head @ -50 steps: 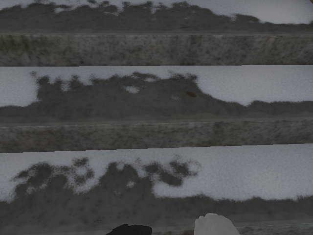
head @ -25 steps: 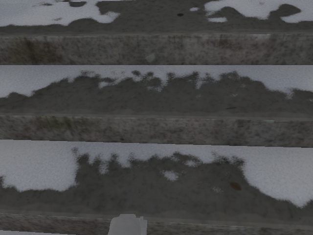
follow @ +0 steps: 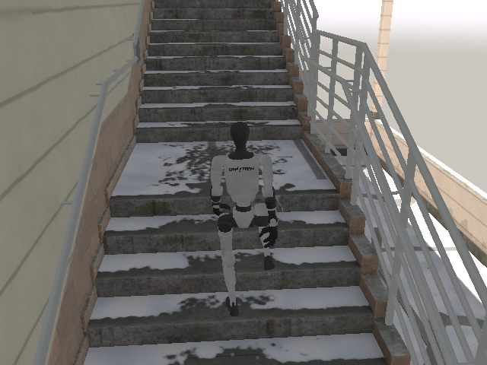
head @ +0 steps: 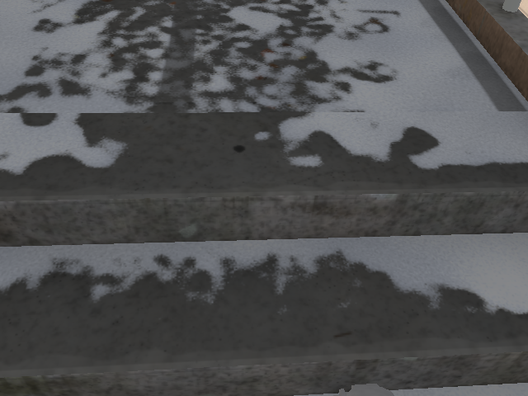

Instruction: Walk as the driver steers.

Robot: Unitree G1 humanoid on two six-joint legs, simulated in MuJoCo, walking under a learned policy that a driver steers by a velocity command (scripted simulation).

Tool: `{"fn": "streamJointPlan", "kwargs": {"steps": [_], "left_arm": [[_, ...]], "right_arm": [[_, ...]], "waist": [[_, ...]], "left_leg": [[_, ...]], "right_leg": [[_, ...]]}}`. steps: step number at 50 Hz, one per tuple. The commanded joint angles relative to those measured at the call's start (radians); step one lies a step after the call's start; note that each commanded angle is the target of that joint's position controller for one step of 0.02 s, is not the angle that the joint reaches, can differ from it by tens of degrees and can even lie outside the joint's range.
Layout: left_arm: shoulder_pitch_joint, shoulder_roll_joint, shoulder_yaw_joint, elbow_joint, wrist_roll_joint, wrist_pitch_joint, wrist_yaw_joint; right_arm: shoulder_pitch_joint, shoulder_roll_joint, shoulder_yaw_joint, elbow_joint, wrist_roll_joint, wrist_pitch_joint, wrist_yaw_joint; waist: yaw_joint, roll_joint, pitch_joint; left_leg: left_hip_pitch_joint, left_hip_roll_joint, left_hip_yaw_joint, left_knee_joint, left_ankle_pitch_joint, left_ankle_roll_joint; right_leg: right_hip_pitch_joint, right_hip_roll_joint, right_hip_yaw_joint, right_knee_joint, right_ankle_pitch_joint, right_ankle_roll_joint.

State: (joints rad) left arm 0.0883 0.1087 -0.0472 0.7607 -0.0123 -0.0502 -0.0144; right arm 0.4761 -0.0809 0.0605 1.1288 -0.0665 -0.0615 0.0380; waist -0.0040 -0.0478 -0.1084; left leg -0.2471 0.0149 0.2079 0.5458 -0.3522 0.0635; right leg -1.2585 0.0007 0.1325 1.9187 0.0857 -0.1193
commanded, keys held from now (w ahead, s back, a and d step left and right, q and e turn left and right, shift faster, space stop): e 0.32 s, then no key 0.12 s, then q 0.56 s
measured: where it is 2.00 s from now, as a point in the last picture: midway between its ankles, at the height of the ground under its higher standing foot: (228, 392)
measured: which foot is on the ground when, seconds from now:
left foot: down 0.00-0.24, up 0.26-0.88, down 0.90-1.00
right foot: up 0.00-0.18, down 0.20-0.92, up 0.94-1.00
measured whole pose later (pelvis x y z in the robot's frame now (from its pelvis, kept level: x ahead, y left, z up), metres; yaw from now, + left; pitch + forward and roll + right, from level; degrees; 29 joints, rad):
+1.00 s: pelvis +0.29 +0.03 +0.15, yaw +0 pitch +3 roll -1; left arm 0.14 0.25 0.06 0.70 0.00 0.01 0.04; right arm 0.28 -0.21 -0.04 0.67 -0.03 0.00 -0.02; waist -0.02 -0.04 -0.04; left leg -0.37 -0.01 -0.01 0.62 -0.31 0.03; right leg -0.48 -0.04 -0.02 1.06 -0.50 0.06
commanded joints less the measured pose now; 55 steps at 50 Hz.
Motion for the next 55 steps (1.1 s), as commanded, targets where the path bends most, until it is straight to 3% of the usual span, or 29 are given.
{"fn": "streamJointPlan", "kwargs": {"steps": [1, 4, 5, 7, 9, 10, 11, 12, 13, 14, 15, 16, 17, 19, 21, 24, 27, 32, 38, 41, 43, 45, 46, 47, 48, 49, 50, 52, 55], "left_arm": [[-0.027, -0.032, -0.02, -0.054, 0.008, 0.009, 0.014], [-0.222, -0.007, -0.028, -0.18, 0.006, -0.001, -0.015], [-0.264, 0.004, -0.034, -0.196, 0.01, 0.0, -0.029], [-0.386, -0.04, -0.057, -0.26, 0.0, 0.009, -0.049], [-0.187, 0.036, -0.009, -0.205, 0.005, 0.014, -0.052], [-0.016, 0.112, 0.025, -0.166, 0.011, 0.01, -0.052], [0.145, 0.22, 0.068, -0.121, 0.023, 0.013, -0.045], [0.222, 0.341, 0.109, -0.112, 0.053, 0.029, -0.018], [0.17, 0.375, 0.116, -0.128, 0.104, 0.044, 0.021], [0.108, 0.304, 0.088, -0.153, 0.117, 0.042, 0.031], [0.064, 0.203, 0.066, -0.144, 0.067, 0.038, 0.025], [0.039, 0.152, 0.058, -0.103, 0.022, 0.032, 0.015], [0.029, 0.121, 0.051, -0.061, 0.017, 0.026, 0.005], [0.03, 0.102, 0.048, -0.034, 0.021, 0.012, -0.009], [0.057, 0.133, 0.052, -0.029, 0.026, 0.008, -0.02], [0.03, 0.187, 0.059, -0.079, 0.032, 0.019, 0.02], [0.058, 0.122, 0.029, -0.073, 0.084, 0.003, 0.036], [0.084, 0.11, 0.032, -0.061, 0.048, 0.002, 0.073], [0.053, 0.143, 0.064, -0.121, 0.037, 0.015, 0.102], [0.062, 0.216, 0.099, -0.125, 0.02, 0.05, 0.089], [0.076, 0.234, 0.111, -0.125, -0.003, 0.068, 0.085], [0.122, 0.225, 0.117, -0.098, -0.025, 0.075, 0.074], [0.132, 0.199, 0.118, -0.1, -0.01, 0.066, 0.068], [0.075, 0.114, 0.09, -0.158, 0.038, 0.049, 0.055], [0.017, 0.107, 0.091, -0.151, 0.023, 0.041, 0.05], [-0.029, 0.125, 0.093, -0.155, 0.007, 0.037, 0.039], [-0.053, 0.124, 0.095, -0.157, 0.011, 0.039, 0.038], [-0.069, 0.139, 0.099, -0.179, 0.026, 0.05, 0.044], [-0.039, 0.168, 0.104, -0.178, 0.019, 0.05, 0.054]], "right_arm": [[0.01, -0.133, -0.021, -0.054, 0.007, -0.013, -0.044], [0.085, -0.168, -0.04, -0.077, 0.017, 0.02, -0.109], [0.058, -0.194, -0.051, -0.102, 0.028, 0.029, -0.127], [0.036, -0.264, -0.084, -0.121, 0.073, 0.059, -0.15], [0.026, -0.299, -0.093, -0.145, 0.067, 0.048, -0.13], [-0.042, -0.35, -0.103, -0.173, 0.08, 0.035, -0.117], [-0.112, -0.354, -0.104, -0.223, 0.076, 0.015, -0.103], [-0.093, -0.268, -0.08, -0.286, 0.057, -0.019, -0.073], [-0.134, -0.224, -0.081, -0.282, 0.042, -0.043, -0.032], [-0.112, -0.195, -0.091, -0.302, 0.066, -0.051, 0.002], [-0.212, -0.163, -0.085, -0.365, 0.071, -0.029, -0.004], [-0.279, -0.138, -0.082, -0.413, 0.051, -0.015, -0.022], [-0.265, -0.12, -0.076, -0.436, 0.039, -0.002, -0.038], [-0.185, -0.087, -0.055, -0.452, 0.063, 0.012, -0.051], [-0.166, -0.083, -0.045, -0.461, 0.059, 0.013, -0.077], [-0.246, -0.121, -0.055, -0.501, 0.045, 0.031, -0.12], [-0.132, -0.127, -0.076, -0.409, 0.067, 0.041, -0.132], [-0.196, -0.16, -0.103, -0.391, 0.074, 0.052, -0.122], [-0.249, -0.125, -0.1, -0.435, 0.082, 0.064, -0.091], [-0.213, -0.113, -0.085, -0.431, 0.078, 0.08, -0.07], [-0.159, -0.143, -0.095, -0.428, 0.078, 0.076, -0.053], [-0.124, -0.169, -0.111, -0.425, 0.067, 0.07, -0.044], [-0.09, -0.254, -0.141, -0.442, 0.058, 0.063, -0.049], [-0.056, -0.387, -0.176, -0.469, 0.044, 0.061, -0.064], [-0.048, -0.298, -0.147, -0.509, 0.006, 0.044, -0.058], [-0.097, -0.268, -0.143, -0.532, 0.01, 0.039, -0.058], [-0.161, -0.262, -0.143, -0.553, 0.032, 0.046, -0.064], [-0.259, -0.247, -0.133, -0.6, 0.068, 0.065, -0.078], [-0.254, -0.257, -0.129, -0.638, 0.039, 0.071, -0.088]], "waist": [[0.002, 0.153, 0.125], [-0.045, 0.158, 0.105], [-0.052, 0.126, 0.098], [-0.045, 0.112, 0.106], [0.023, 0.226, -0.025], [0.117, 0.296, -0.087], [0.192, 0.269, -0.204], [0.189, -0.063, -0.345], [0.142, -0.223, -0.434], [0.086, -0.136, -0.401], [0.058, -0.018, -0.236], [0.008, 0.073, -0.005], [-0.042, 0.089, 0.036], [-0.092, 0.049, 0.09], [-0.108, 0.05, 0.062], [-0.086, -0.008, 0.014], [-0.052, -0.089, -0.076], [0.022, -0.054, 0.025], [0.034, -0.027, 0.022], [0.047, -0.087, 0.018], [0.031, -0.096, 0.023], [0.006, -0.055, 0.041], [-0.001, 0.083, 0.002], [-0.007, 0.409, -0.035], [-0.06, 0.299, -0.14], [-0.06, 0.183, -0.095], [-0.045, 0.128, -0.07], [-0.008, 0.128, -0.039], [-0.003, 0.184, -0.05]], "left_leg": [[0.055, 0.224, -0.145, -0.173, 0.627, -0.002], [0.276, 0.269, -0.167, -0.22, 0.668, -0.019], [0.232, 0.262, -0.112, -0.286, 0.68, -0.009], [0.184, 0.304, -0.089, -0.387, 0.841, 0.012], [0.253, 0.299, -0.012, -0.19, 1.705, 0.039], [0.314, 0.304, -0.018, -0.032, 1.909, 0.045], [0.204, 0.246, -0.04, 0.189, 1.784, 0.032], [-0.175, 0.049, -0.076, 0.595, 1.236, -0.034], [-0.318, -0.156, -0.264, 1.047, 0.111, -0.068], [-0.393, -0.097, -0.415, 1.266, 0.081, -0.049], [-0.492, -0.075, -0.382, 1.32, 0.1, -0.03], [-0.583, -0.045, -0.328, 1.314, 0.101, -0.013], [-0.597, -0.018, -0.313, 1.377, 0.102, 0.006], [-0.622, 0.003, -0.312, 1.415, 0.092, 0.026], [-0.637, 0.011, -0.329, 1.301, 0.187, 0.019], [-0.616, 0.018, -0.292, 1.039, 0.342, -0.063], [-0.579, 0.006, -0.358, 1.132, 0.379, -0.125], [-0.676, -0.001, -0.423, 1.094, 0.243, -0.175], [-0.571, 0.08, -0.334, 0.701, 0.022, -0.224], [-0.305, 0.054, -0.176, 0.388, -0.116, -0.197], [-0.234, 0.035, -0.145, 0.163, 0.004, -0.139], [-0.115, -0.012, -0.133, -0.133, 0.253, -0.054], [0.075, 0.071, -0.317, -0.149, 0.559, 0.0], [0.281, 0.301, -0.632, -0.105, 1.032, 0.173], [0.259, 0.359, -0.698, -0.093, 0.945, 0.285], [0.228, 0.311, -0.637, -0.096, 0.789, 0.262], [0.221, 0.262, -0.608, -0.085, 0.686, 0.216], [0.138, 0.217, -0.568, -0.08, 0.615, 0.168], [0.084, 0.206, -0.571, -0.07, 0.711, 0.179]], "right_leg": [[-0.152, -0.011, -0.063, 0.065, -0.074, 0.042], [-0.259, -0.076, -0.104, -0.116, -0.19, 0.083], [-0.142, -0.095, -0.215, -0.272, -0.244, 0.098], [0.129, -0.125, -0.271, -0.595, -0.469, 0.087], [0.449, 0.034, -0.403, -0.687, -0.542, -0.001], [0.574, 0.054, -0.326, -0.828, -0.487, -0.059], [0.844, 0.052, -0.13, -0.953, -0.368, -0.12], [1.18, -0.139, 0.385, -1.195, -0.38, -0.28], [1.261, -0.282, 0.802, -1.578, -0.213, -0.347], [1.166, -0.294, 0.733, -1.575, -0.348, -0.255], [1.008, -0.229, 0.597, -1.511, -0.518, -0.164], [0.805, -0.171, 0.412, -1.464, -0.535, -0.1], [0.731, -0.144, 0.312, -1.45, -0.531, -0.056], [0.683, -0.103, 0.181, -1.453, -0.412, -0.023], [0.715, -0.065, 0.046, -1.415, -0.223, 0.009], [0.765, -0.059, 0.01, -1.468, -0.118, 0.019], [0.831, -0.154, 0.052, -1.504, -0.128, -0.033], [0.982, -0.238, 0.13, -1.551, -0.324, -0.058], [1.139, -0.29, 0.053, -1.532, 0.015, -0.136], [1.069, -0.286, -0.056, -1.51, 0.223, -0.145], [1.123, -0.308, -0.056, -1.464, 0.27, -0.129], [1.116, -0.251, -0.124, -1.361, 0.174, -0.042], [0.941, -0.183, -0.209, -1.131, -0.035, 0.047], [0.619, -0.016, -0.273, -0.857, -0.591, 0.17], [0.598, -0.014, -0.095, -0.684, -0.706, 0.199], [0.551, -0.029, -0.073, -0.637, -0.665, 0.204], [0.504, -0.028, -0.071, -0.629, -0.634, 0.206], [0.527, -0.032, -0.069, -0.649, -0.576, 0.226], [0.562, 0.003, -0.091, -0.58, -0.514, 0.242]]}}
Keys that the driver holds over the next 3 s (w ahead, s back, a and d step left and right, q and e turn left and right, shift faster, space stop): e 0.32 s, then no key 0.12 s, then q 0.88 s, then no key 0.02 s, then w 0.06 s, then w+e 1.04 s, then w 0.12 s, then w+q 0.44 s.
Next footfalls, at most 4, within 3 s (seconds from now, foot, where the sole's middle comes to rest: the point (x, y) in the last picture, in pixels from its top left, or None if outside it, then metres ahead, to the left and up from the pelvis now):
0.20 right None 0.30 -0.12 -0.62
0.90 left None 0.34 0.14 -0.62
1.44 right None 0.35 -0.10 -0.62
1.98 left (148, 310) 0.64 0.26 -0.47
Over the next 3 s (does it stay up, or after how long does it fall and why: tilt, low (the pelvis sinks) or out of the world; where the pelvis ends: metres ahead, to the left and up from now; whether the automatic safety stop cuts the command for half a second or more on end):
stays up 0.99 -0.07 0.46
